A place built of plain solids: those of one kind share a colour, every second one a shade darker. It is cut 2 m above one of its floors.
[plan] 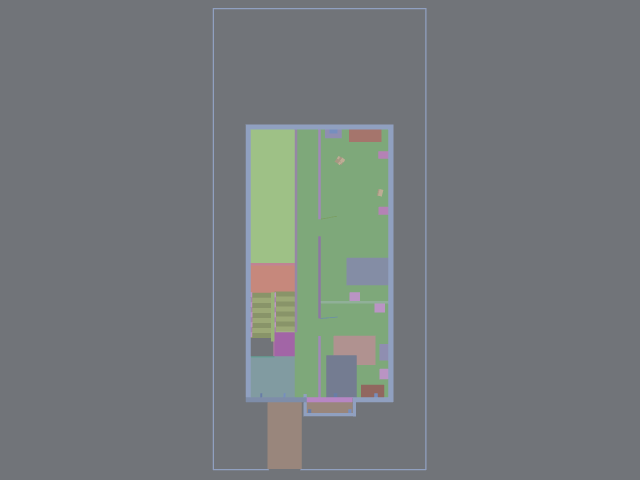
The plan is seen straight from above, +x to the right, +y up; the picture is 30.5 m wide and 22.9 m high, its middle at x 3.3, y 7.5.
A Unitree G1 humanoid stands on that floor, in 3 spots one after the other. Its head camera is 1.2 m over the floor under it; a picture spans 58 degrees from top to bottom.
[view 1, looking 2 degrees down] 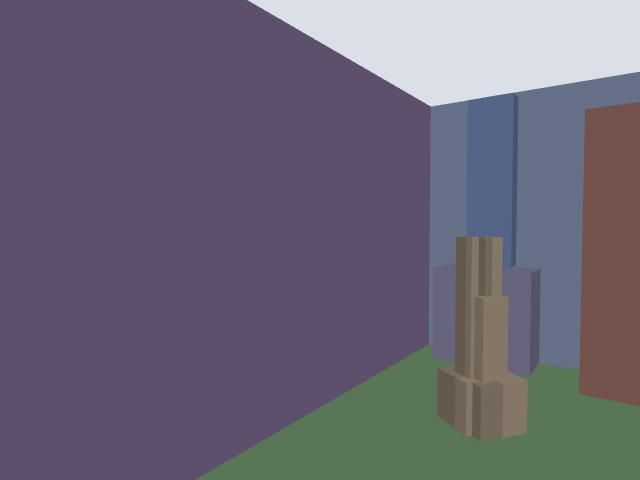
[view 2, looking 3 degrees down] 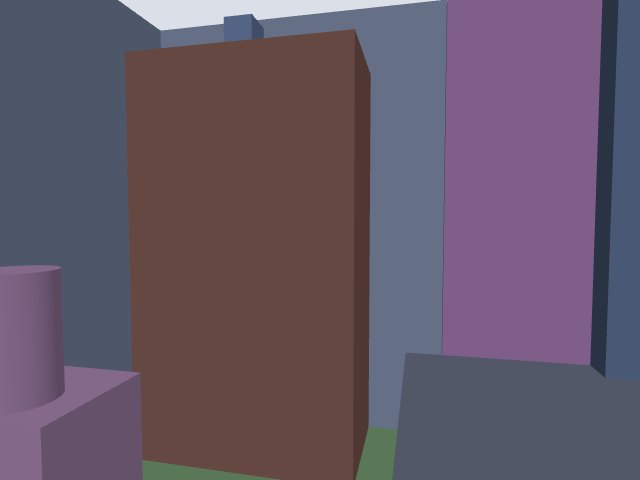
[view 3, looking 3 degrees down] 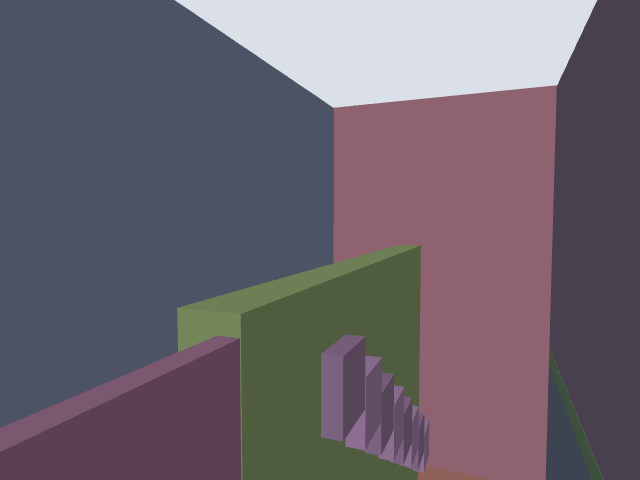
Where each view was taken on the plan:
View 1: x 4.98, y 8.64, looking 126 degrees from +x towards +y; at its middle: corridor_wall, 2.81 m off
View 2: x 4.98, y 2.45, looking -77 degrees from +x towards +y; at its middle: wardrobe_bed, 1.90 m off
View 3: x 1.62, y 1.90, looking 112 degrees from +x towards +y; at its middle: wall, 4.32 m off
